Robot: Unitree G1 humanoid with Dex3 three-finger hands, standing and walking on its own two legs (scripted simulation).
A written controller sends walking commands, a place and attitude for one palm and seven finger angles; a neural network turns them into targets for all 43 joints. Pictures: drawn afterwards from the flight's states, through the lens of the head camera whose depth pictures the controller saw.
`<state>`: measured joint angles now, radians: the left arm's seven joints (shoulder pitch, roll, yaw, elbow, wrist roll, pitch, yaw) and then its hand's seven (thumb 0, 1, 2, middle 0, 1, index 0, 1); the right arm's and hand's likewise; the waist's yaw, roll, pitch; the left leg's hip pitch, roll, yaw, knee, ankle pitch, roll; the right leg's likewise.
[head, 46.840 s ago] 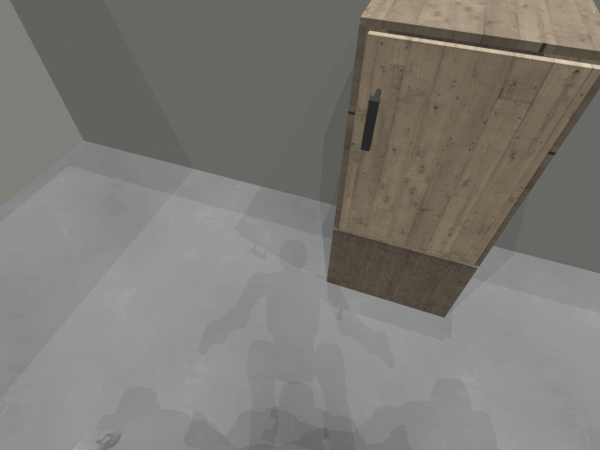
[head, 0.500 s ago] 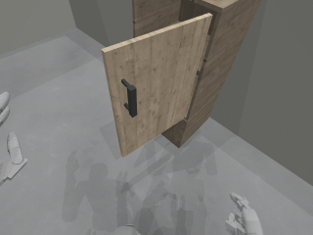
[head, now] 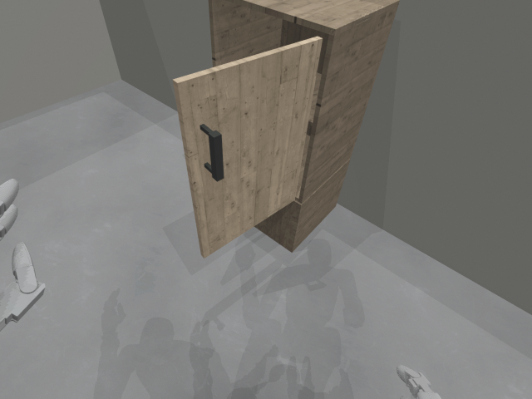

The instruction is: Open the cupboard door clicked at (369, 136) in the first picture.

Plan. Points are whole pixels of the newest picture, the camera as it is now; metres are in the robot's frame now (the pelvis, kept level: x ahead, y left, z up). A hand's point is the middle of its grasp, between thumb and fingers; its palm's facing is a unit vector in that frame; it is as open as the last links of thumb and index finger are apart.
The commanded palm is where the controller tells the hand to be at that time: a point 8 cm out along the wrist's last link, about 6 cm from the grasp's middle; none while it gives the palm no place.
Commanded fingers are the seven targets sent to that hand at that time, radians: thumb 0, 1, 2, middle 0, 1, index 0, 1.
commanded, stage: stop stepping back and stand still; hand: left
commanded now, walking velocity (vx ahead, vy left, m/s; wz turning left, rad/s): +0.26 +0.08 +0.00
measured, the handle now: (211, 152) +0.62 +0.17 +0.01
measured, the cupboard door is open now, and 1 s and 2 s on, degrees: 81 81 81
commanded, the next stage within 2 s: let the arm hang, fingers relaxed in 0.40 s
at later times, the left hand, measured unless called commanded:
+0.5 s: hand (38, 301) +0.18 +0.26 +0.15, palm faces +0.41 -0.78 -0.47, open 7.4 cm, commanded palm none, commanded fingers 0.00 0.90 0.90 -0.20 -0.30 -0.20 -0.30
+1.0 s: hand out of the picture -0.08 +0.19 -0.17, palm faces +0.06 -0.97 -0.22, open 7.2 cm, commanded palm none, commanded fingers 0.00 0.90 0.90 -0.20 -0.30 -0.20 -0.30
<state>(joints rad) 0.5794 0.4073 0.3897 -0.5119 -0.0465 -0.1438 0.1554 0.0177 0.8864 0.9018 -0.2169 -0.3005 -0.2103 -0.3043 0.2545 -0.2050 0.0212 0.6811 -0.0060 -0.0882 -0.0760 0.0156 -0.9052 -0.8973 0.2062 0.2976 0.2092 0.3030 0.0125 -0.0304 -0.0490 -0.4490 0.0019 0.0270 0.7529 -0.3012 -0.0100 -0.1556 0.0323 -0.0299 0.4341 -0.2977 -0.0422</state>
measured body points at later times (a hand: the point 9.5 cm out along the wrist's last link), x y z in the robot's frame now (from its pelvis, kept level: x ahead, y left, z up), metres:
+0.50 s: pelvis -0.02 +0.00 -0.01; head -0.02 +0.00 +0.44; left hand +0.15 +0.30 +0.18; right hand +0.12 -0.24 -0.10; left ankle +0.00 +0.11 -0.74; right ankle -0.04 -0.08 -0.74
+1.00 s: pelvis -0.04 +0.00 +0.00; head -0.01 +0.00 +0.45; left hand -0.08 +0.24 -0.15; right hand -0.02 -0.24 -0.15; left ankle +0.00 +0.11 -0.74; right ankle -0.04 -0.09 -0.74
